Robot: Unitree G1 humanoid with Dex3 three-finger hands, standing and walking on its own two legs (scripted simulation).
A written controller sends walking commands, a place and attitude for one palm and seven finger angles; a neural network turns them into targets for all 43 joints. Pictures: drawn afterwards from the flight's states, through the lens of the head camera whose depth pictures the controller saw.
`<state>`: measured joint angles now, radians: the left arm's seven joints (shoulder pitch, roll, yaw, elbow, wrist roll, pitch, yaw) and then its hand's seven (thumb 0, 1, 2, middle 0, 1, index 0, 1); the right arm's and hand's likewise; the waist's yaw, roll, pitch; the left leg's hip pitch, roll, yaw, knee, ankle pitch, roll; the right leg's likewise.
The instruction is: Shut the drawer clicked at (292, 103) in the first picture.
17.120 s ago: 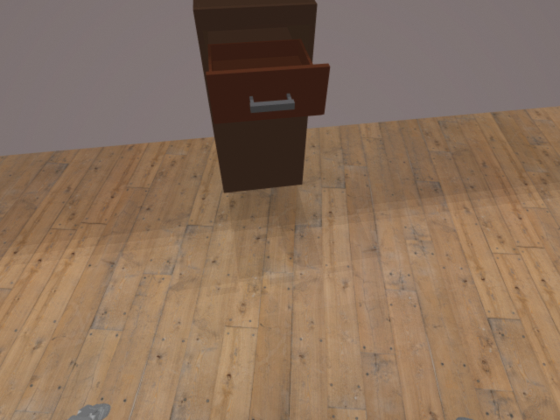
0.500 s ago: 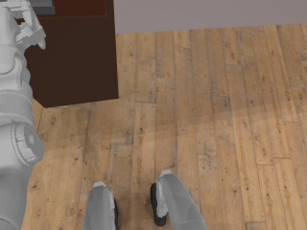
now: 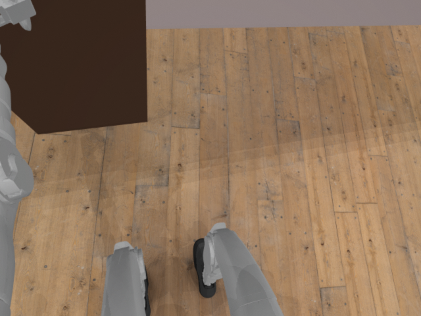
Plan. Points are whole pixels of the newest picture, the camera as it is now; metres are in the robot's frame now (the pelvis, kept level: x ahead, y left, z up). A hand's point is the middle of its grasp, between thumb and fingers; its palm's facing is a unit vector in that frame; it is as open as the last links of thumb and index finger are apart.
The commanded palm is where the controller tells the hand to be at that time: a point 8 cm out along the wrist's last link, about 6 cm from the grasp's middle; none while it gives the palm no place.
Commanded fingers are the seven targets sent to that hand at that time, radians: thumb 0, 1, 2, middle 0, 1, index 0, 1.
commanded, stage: pull the fist back off the drawer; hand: left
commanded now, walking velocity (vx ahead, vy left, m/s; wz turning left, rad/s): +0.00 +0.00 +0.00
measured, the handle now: out of the picture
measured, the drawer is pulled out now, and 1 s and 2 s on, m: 0.00 0.00 0.00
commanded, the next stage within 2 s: draw the hand back to the body in 0.54 s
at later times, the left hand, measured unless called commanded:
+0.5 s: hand (32, 8) +0.59 +0.18 +0.07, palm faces +0.08 -1.00 -0.03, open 3.2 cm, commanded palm +0.56 +0.21 +0.08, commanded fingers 0.00 0.90 0.90 -1.40 -1.60 -1.40 -1.60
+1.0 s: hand out of the picture +0.48 +0.21 +0.14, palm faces +0.11 -0.99 -0.02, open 3.3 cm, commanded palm +0.44 +0.25 +0.16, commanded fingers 0.00 0.90 0.90 -1.40 -1.60 -1.40 -1.60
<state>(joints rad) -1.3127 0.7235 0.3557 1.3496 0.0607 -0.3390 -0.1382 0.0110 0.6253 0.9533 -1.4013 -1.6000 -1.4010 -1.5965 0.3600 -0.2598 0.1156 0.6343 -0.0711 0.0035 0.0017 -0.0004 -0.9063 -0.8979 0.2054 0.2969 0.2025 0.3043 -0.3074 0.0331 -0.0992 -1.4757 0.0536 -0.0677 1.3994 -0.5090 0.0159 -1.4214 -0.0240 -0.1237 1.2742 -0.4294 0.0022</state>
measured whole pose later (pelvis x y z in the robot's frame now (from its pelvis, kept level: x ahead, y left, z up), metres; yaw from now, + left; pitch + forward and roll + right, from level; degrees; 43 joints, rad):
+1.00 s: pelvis +0.08 +0.00 +0.09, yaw +1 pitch +20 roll -3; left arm -0.35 0.31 0.28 0.54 -0.19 -0.34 -0.13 0.02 0.90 0.90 -1.40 -1.60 -1.40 -1.60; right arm 0.31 -0.24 0.02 0.55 0.03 0.06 0.02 0.00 -0.91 -0.90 0.20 0.30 0.20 0.30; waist -0.08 0.03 -0.13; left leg -0.82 0.05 0.00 0.98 -0.50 0.01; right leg -0.81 -0.01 -0.06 0.89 -0.43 0.02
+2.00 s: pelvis +0.08 -0.01 +0.15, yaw +3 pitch -5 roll -1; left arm 0.53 0.32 0.29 -0.45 -0.06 -0.10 0.11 0.01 0.89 0.90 -1.41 -1.60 -1.41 -1.60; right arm 0.20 -0.23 0.03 0.62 0.00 -0.11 -0.09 0.01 -0.91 -0.90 0.20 0.30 0.20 0.30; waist 0.08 0.08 0.02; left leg -0.08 0.03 0.02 0.43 -0.28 -0.01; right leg -0.08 -0.02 -0.06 0.40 -0.24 0.00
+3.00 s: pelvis -0.01 +0.01 +0.14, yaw +3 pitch +1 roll -2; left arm 0.61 0.38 0.37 -0.57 -0.02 -0.27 0.16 0.01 0.88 0.90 -1.41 -1.60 -1.41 -1.60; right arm 0.21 -0.22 -0.01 0.57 0.00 -0.06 -0.09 0.01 -0.90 -0.90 0.21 0.30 0.20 0.30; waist -0.01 0.01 0.03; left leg -0.39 0.01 0.01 0.57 -0.19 0.04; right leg -0.37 -0.02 -0.04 0.48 -0.18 0.03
